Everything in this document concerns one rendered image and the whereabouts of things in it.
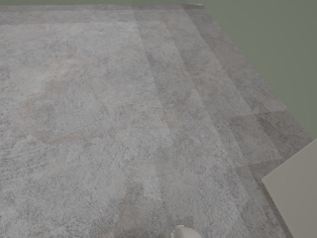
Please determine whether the fridge door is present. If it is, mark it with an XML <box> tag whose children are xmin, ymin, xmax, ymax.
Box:
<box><xmin>264</xmin><ymin>140</ymin><xmax>317</xmax><ymax>238</ymax></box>

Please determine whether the robot right thigh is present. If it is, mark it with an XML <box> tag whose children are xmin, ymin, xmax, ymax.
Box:
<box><xmin>169</xmin><ymin>227</ymin><xmax>202</xmax><ymax>238</ymax></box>

